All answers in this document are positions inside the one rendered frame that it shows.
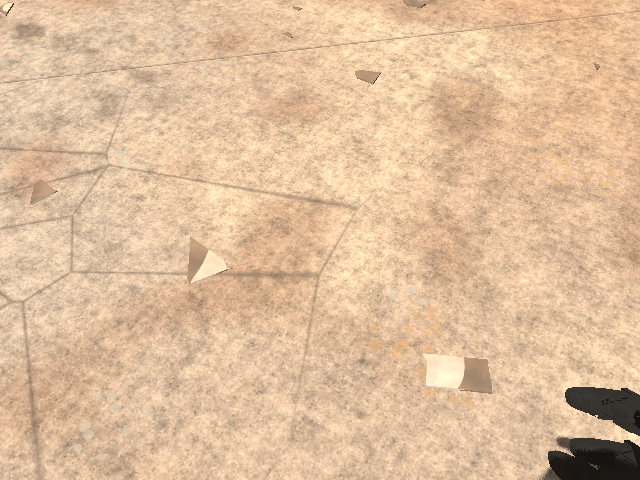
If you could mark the right robot hand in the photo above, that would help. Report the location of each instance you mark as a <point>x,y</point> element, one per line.
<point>617,461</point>

